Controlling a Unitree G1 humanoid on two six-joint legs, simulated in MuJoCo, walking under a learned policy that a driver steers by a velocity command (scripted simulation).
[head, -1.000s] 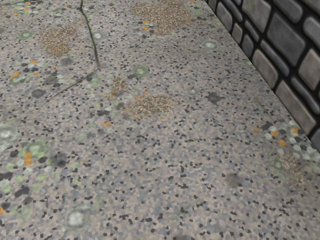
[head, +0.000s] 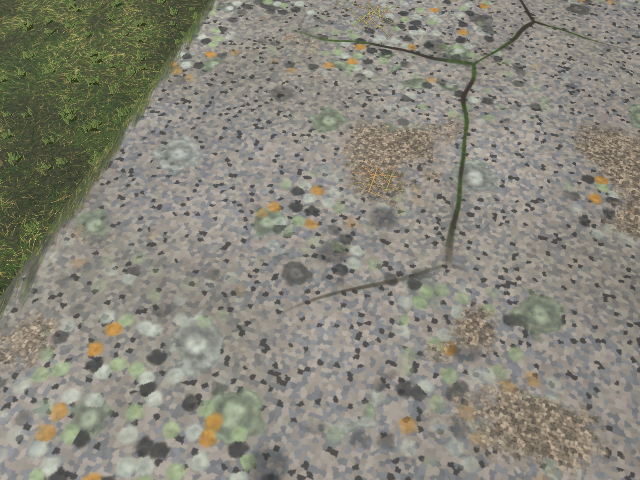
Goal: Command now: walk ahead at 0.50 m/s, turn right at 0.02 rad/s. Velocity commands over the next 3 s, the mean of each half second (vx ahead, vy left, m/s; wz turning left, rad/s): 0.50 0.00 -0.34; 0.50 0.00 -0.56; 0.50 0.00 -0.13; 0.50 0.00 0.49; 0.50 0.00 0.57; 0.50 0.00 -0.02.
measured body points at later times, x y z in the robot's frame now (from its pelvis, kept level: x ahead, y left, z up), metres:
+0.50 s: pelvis +0.30 -0.08 +0.00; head +0.33 -0.09 +0.44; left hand +0.46 +0.17 -0.11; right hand +0.39 -0.38 -0.10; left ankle +0.36 +0.08 -0.67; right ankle +0.30 -0.16 -0.75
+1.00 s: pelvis +0.58 -0.11 +0.00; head +0.60 -0.11 +0.45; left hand +0.85 +0.05 -0.10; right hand +0.49 -0.38 -0.11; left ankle +0.62 -0.01 -0.75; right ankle +0.54 -0.26 -0.67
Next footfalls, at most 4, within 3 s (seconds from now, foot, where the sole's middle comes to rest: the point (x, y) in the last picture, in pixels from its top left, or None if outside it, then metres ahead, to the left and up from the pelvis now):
0.30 right None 0.34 -0.16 -0.78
0.74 left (324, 395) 0.65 -0.02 -0.78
1.26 right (488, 355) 0.75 -0.41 -0.78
1.80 left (445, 230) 1.13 -0.37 -0.78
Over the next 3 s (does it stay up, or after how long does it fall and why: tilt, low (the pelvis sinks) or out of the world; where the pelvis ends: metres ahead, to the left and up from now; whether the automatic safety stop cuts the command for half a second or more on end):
stays up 1.57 -0.47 0.00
